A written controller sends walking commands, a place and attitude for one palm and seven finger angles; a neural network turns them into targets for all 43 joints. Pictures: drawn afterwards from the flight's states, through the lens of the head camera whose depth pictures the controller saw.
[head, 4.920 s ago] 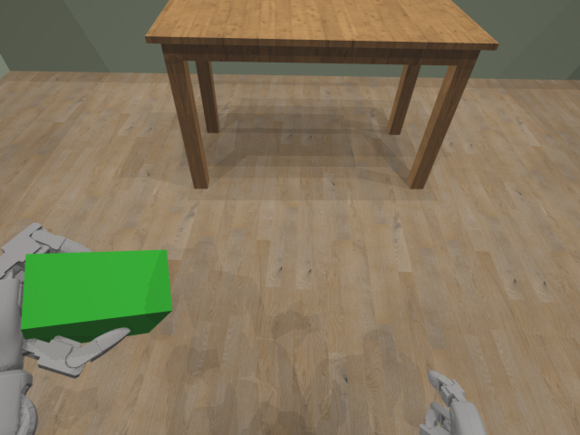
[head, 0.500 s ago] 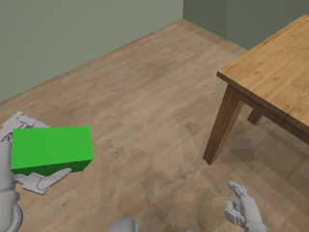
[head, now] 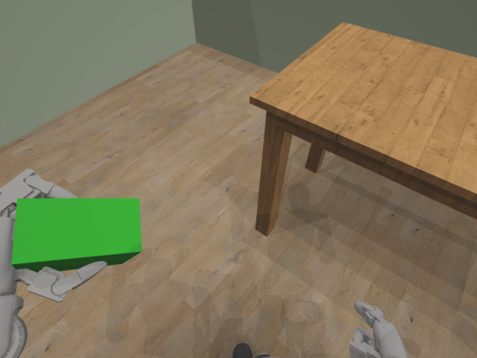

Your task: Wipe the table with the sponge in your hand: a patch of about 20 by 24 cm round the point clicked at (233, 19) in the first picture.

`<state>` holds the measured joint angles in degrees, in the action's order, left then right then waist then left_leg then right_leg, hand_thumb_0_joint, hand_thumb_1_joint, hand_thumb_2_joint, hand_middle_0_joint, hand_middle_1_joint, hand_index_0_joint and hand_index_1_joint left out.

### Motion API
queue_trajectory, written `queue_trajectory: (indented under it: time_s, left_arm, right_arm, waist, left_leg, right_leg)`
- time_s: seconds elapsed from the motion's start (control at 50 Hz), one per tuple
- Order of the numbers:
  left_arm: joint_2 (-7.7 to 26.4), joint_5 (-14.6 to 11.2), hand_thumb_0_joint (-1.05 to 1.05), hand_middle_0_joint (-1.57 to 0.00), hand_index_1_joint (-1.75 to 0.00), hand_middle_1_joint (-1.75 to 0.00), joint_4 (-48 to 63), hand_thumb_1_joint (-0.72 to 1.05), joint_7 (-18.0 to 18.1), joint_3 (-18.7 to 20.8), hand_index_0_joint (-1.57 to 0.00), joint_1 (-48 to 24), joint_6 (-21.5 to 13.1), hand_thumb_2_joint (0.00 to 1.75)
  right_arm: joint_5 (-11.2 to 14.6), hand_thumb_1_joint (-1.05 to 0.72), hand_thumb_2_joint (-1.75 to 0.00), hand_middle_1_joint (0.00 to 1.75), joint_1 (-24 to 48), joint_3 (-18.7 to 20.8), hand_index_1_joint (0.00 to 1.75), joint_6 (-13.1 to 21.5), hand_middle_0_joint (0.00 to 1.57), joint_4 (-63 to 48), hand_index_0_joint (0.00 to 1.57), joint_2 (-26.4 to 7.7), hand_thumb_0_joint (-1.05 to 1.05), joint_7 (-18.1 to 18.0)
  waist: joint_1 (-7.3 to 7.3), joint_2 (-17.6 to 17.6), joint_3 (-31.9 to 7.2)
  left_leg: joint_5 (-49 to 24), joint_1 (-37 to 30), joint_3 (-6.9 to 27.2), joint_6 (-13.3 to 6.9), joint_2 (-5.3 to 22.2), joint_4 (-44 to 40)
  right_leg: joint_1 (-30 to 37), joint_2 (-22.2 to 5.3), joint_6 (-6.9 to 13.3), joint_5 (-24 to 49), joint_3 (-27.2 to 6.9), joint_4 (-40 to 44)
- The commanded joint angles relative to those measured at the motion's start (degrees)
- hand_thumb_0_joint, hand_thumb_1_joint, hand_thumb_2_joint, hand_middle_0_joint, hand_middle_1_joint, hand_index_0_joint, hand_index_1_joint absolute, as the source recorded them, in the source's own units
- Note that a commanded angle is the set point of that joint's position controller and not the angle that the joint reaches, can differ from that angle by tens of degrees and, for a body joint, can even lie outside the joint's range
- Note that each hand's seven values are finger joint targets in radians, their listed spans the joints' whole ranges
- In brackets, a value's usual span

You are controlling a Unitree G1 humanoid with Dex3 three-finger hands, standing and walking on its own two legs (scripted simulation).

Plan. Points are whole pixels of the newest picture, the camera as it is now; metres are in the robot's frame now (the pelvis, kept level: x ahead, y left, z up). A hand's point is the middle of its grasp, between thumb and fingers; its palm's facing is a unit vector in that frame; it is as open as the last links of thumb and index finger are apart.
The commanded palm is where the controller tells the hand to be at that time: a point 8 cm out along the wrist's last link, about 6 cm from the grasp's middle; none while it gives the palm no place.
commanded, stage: turn to face it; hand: left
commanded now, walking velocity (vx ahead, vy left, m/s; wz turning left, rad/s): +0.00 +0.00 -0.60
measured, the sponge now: (97, 236) +0.23 +0.20 +0.15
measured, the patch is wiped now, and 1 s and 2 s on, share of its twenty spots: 0.00 0.00 0.00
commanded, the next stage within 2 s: take the last steps up to it in 1.56 s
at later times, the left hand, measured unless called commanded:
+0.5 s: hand (210, 264) +0.19 +0.05 +0.18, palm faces +0.01 -0.83 -0.55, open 10.3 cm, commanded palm +0.15 +0.13 +0.18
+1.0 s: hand (316, 308) +0.16 -0.06 +0.18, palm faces -0.15 -0.86 -0.49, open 10.3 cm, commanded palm +0.13 +0.02 +0.18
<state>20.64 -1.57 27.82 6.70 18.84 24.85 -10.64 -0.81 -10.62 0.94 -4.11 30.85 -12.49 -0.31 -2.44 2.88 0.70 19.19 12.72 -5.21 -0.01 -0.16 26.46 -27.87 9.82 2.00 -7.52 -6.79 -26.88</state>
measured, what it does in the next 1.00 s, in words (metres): walks backwards, turning right: right foot, then left foot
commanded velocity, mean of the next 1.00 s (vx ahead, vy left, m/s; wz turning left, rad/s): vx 0.00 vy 0.00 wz -0.60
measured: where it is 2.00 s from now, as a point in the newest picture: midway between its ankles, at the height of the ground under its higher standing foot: outside the picture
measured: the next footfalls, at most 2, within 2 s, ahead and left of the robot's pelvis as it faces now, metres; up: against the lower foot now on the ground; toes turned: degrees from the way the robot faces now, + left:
right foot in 0.26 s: +0.00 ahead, -0.19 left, +0.00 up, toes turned -15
left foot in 0.66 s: -0.03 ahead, +0.03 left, +0.00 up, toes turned -21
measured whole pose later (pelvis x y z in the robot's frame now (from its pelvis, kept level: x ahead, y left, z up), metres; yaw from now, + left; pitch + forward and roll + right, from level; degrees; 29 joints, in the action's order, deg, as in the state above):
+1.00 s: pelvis -0.17 -0.11 -0.01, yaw -37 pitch -1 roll -2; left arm 23.2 -0.7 30.1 7.8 21.3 21.5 -11.6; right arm 0.7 -11.3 -2.5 3.6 30.0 -7.7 1.7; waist -2.5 -3.6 7.6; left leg 19.5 15.9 -10.7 5.9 15.5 38.8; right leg -17.0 0.0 -1.1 -16.0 5.8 -34.9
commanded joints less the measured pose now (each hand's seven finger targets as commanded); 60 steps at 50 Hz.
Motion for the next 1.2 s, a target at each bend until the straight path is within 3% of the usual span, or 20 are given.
queue_trajectory:
  time_s: [0.0, 0.06, 0.2, 0.24, 0.26, 0.28, 0.38, 0.5, 0.6, 0.62, 0.66, 0.68, 0.72, 0.76, 0.9, 0.94, 0.98, 1.0, 1.08, 1.18]
  left_arm:
    - [16.07, 0.84, 0.00, -1.20, -1.60, -1.60, 19.95, 0.10, 1.16, 12.75, -1.20, -10.07, -5.77, 1.30]
    - [9.13, -0.45, 0.00, -1.20, -1.60, -1.60, 12.22, 0.10, 0.57, 8.96, -1.20, -0.30, -3.75, 1.30]
    - [8.15, 0.37, 0.00, -1.20, -1.60, -1.60, 8.69, 0.10, 1.78, 4.83, -1.20, -8.68, -3.25, 1.30]
    - [11.32, 0.94, 0.00, -1.20, -1.60, -1.60, 9.87, 0.10, 2.15, 6.66, -1.20, -11.43, -3.94, 1.30]
    - [16.29, 1.15, 0.00, -1.20, -1.60, -1.60, 10.09, 0.10, 2.84, 10.60, -1.20, -9.03, -4.13, 1.30]
    - [16.66, -0.15, 0.00, -1.20, -1.60, -1.60, 12.19, 0.10, 3.57, 13.09, -1.20, -9.09, -4.45, 1.30]
    - [15.47, -2.39, 0.00, -1.20, -1.60, -1.60, 19.02, 0.10, 2.79, 16.80, -1.20, 6.59, -6.39, 1.30]
    - [13.48, -2.67, 0.00, -1.20, -1.60, -1.60, 16.37, 0.10, 2.90, 15.95, -1.20, 9.24, -5.86, 1.30]
    - [10.75, -1.89, 0.00, -1.20, -1.60, -1.60, 12.39, 0.10, 1.94, 11.44, -1.20, 5.64, -4.31, 1.30]
    - [11.00, -1.83, 0.00, -1.20, -1.60, -1.60, 12.67, 0.10, 1.69, 10.78, -1.20, 4.08, -4.51, 1.30]
    - [11.53, -0.87, 0.00, -1.20, -1.60, -1.60, 17.01, 0.10, 1.19, 9.68, -1.20, -1.86, -5.42, 1.30]
    - [12.36, 0.32, 0.00, -1.20, -1.60, -1.60, 15.77, 0.10, 1.72, 10.25, -1.20, -2.49, -5.55, 1.30]
    - [10.44, 0.67, 0.00, -1.20, -1.60, -1.60, 16.27, 0.10, 1.73, 7.89, -1.20, -4.55, -5.37, 1.30]
    - [9.30, 0.67, 0.00, -1.20, -1.60, -1.60, 20.91, 0.10, 1.72, 4.47, -1.20, -10.18, -4.87, 1.30]
    - [9.97, 0.24, 0.00, -1.20, -1.60, -1.60, 14.16, 0.10, 2.35, 6.65, -1.20, -7.73, -4.12, 1.30]
    - [10.90, 0.07, 0.00, -1.20, -1.60, -1.60, 13.24, 0.10, 2.17, 8.56, -1.20, -5.71, -4.36, 1.30]
    - [15.28, -0.05, 0.00, -1.20, -1.60, -1.60, 12.53, 0.10, 2.76, 12.63, -1.20, -1.39, -4.66, 1.30]
    - [15.22, -0.88, 0.00, -1.20, -1.60, -1.60, 11.88, 0.10, 2.97, 13.93, -1.20, -0.79, -4.18, 1.30]
    - [14.08, -2.61, 0.00, -1.20, -1.60, -1.60, 16.71, 0.10, 2.92, 16.47, -1.20, 10.79, -5.29, 1.30]
    - [14.49, -2.51, 0.00, -1.20, -1.60, -1.60, 19.19, 0.10, 3.88, 16.71, -1.20, 10.36, -5.69, 1.30]
  right_arm:
    - [0.37, -0.90, -0.90, 0.30, 5.80, 1.76, 0.30, 5.66, 0.20, -9.78, 0.20, -3.73, 0.00, -1.08]
    - [2.02, -0.90, -0.90, 0.30, 4.57, 2.97, 0.30, 5.55, 0.20, -9.27, 0.20, -5.87, 0.00, 0.63]
    - [2.39, -0.90, -0.90, 0.30, -0.20, 2.82, 0.30, 9.14, 0.20, -7.25, 0.20, -7.95, 0.00, -0.76]
    - [2.76, -0.90, -0.90, 0.30, -0.45, 2.81, 0.30, 9.97, 0.20, -6.78, 0.20, -6.20, 0.00, -0.46]
    - [2.10, -0.90, -0.90, 0.30, 3.13, 2.09, 0.30, 9.99, 0.20, -8.33, 0.20, -4.86, 0.00, -0.72]
    - [1.59, -0.90, -0.90, 0.30, 6.05, 1.03, 0.30, 9.96, 0.20, -7.97, 0.20, -3.81, 0.00, -0.99]
    - [1.71, -0.90, -0.90, 0.30, 6.69, 0.87, 0.30, 5.23, 0.20, -7.60, 0.20, -3.20, 0.00, 0.21]
    - [1.80, -0.90, -0.90, 0.30, 5.70, 2.67, 0.30, 4.73, 0.20, -8.27, 0.20, -5.61, 0.00, 0.28]
    - [2.26, -0.90, -0.90, 0.30, 3.86, 2.07, 0.30, 3.49, 0.20, -8.12, 0.20, -6.49, 0.00, 0.09]
    - [2.04, -0.90, -0.90, 0.30, 3.44, 2.22, 0.30, 3.55, 0.20, -8.19, 0.20, -7.06, 0.00, -0.35]
    - [1.48, -0.90, -0.90, 0.30, 4.81, 2.51, 0.30, 4.41, 0.20, -9.75, 0.20, -8.12, 0.00, -1.22]
    - [1.51, -0.90, -0.90, 0.30, 4.56, 2.03, 0.30, 5.28, 0.20, -9.10, 0.20, -6.15, 0.00, -1.54]
    - [1.54, -0.90, -0.90, 0.30, 4.42, 2.28, 0.30, 6.40, 0.20, -8.64, 0.20, -5.88, 0.00, -1.11]
    - [2.08, -0.90, -0.90, 0.30, 3.72, 2.33, 0.30, 7.53, 0.20, -8.42, 0.20, -6.56, 0.00, -0.45]
    - [1.50, -0.90, -0.90, 0.30, 1.10, 2.24, 0.30, 10.45, 0.20, -7.77, 0.20, -7.32, 0.00, 0.32]
    - [1.84, -0.90, -0.90, 0.30, 0.44, 2.37, 0.30, 10.34, 0.20, -7.62, 0.20, -6.83, 0.00, 0.89]
    - [1.85, -0.90, -0.90, 0.30, 2.64, 1.35, 0.30, 9.27, 0.20, -9.26, 0.20, -4.03, 0.00, 0.89]
    - [2.01, -0.90, -0.90, 0.30, 4.02, 1.34, 0.30, 8.38, 0.20, -8.79, 0.20, -4.19, 0.00, 0.54]
    - [1.77, -0.90, -0.90, 0.30, 6.41, 0.30, 0.30, 4.58, 0.20, -8.23, 0.20, -2.56, 0.00, 0.75]
    - [1.48, -0.90, -0.90, 0.30, 6.70, 2.00, 0.30, 4.15, 0.20, -7.73, 0.20, -4.60, 0.00, -0.47]
  waist:
    - [-0.05, -16.05, -4.28]
    - [0.13, -16.63, 0.17]
    - [2.02, -13.22, -1.22]
    - [1.86, 0.69, -4.78]
    - [0.17, 12.67, -5.60]
    - [-0.63, 12.54, -7.36]
    - [0.97, 0.69, -12.90]
    - [0.59, 4.10, -10.94]
    - [1.75, 2.78, -9.54]
    - [1.97, -0.15, -8.49]
    - [1.26, -16.28, -4.03]
    - [0.89, -17.15, -3.28]
    - [1.14, -15.79, 0.19]
    - [0.71, -17.04, 1.37]
    - [1.84, -18.37, -2.29]
    - [1.67, -13.73, -5.44]
    - [0.73, 9.88, -8.41]
    - [0.45, 13.85, -11.03]
    - [1.25, 2.30, -13.77]
    - [1.78, 2.12, -13.52]
  left_leg:
    - [-0.77, 3.13, 13.79, -10.52, 26.24, -14.69]
    - [1.22, 4.08, 0.96, -7.32, 22.39, -10.96]
    - [-11.30, 2.41, -4.64, -0.74, 19.46, 3.96]
    - [-1.39, 6.01, -6.63, 2.57, 12.83, 21.47]
    - [18.66, 20.16, -3.46, 4.42, 4.80, 35.49]
    - [15.89, 20.92, 3.67, 4.46, 6.01, 43.23]
    - [5.55, 19.84, 6.00, 5.54, 5.24, 41.30]
    - [9.20, 11.16, 4.49, 4.41, 3.20, 20.92]
    - [3.33, -3.85, 2.97, 2.01, 2.80, -0.06]
    - [3.23, -8.10, 4.20, 0.39, 5.55, -4.54]
    - [0.18, -9.08, 19.37, -7.27, 23.44, -12.60]
    - [-0.69, -1.85, 18.94, -10.12, 27.54, -12.96]
    - [-1.31, 5.81, 11.11, -9.35, 24.93, -12.02]
    - [-7.42, 1.61, 0.90, -6.12, 21.08, -9.78]
    - [-21.81, -2.58, -2.92, -1.21, 19.98, 0.97]
    - [-19.20, -1.12, -4.70, 1.04, 17.74, 10.61]
    - [13.72, 17.97, -4.53, 4.86, 6.80, 31.23]
    - [16.81, 21.33, 2.27, 5.16, 6.03, 40.06]
    - [8.40, 24.65, 6.43, 5.52, 6.53, 42.69]
    - [6.21, 16.56, 4.30, 4.89, 4.52, 28.57]
  right_leg:
    - [-5.36, -7.47, -4.90, -15.73, 2.01, -46.40]
    - [-7.98, -10.54, -5.08, -15.05, 4.95, -45.75]
    - [12.86, -8.31, -6.49, -11.29, 15.77, -5.81]
    - [20.00, -16.29, -2.05, 6.20, 4.68, 3.78]
    - [23.59, -27.39, 5.09, 26.36, -16.81, 4.74]
    - [21.71, -30.81, 6.47, 27.61, -17.69, 5.25]
    - [24.96, -22.62, 6.19, 13.94, -9.47, 2.63]
    - [18.34, -22.83, 8.21, 3.38, -17.24, 8.05]
    - [8.11, -17.69, 3.21, -6.77, -16.03, 8.36]
    - [3.60, -14.50, 1.06, -9.14, -14.00, 4.76]
    - [-8.07, -5.74, -3.06, -19.73, -2.00, -19.65]
    - [-7.21, -7.46, -4.15, -19.75, 2.57, -34.90]
    - [-4.53, -10.15, -4.58, -17.31, 2.59, -43.05]
    - [-4.77, -11.35, -5.27, -15.72, 7.14, -36.02]
    - [10.89, -8.20, -5.85, -13.11, 15.79, -7.72]
    - [18.50, -9.83, -4.18, -2.04, 13.73, 1.32]
    - [31.01, -25.48, 5.07, 38.69, -11.93, 2.36]
    - [29.91, -29.46, 7.17, 42.51, -16.51, 2.74]
    - [32.82, -24.95, 8.03, 31.94, -9.40, 0.56]
    - [27.66, -23.50, 8.18, 27.98, -9.55, 2.95]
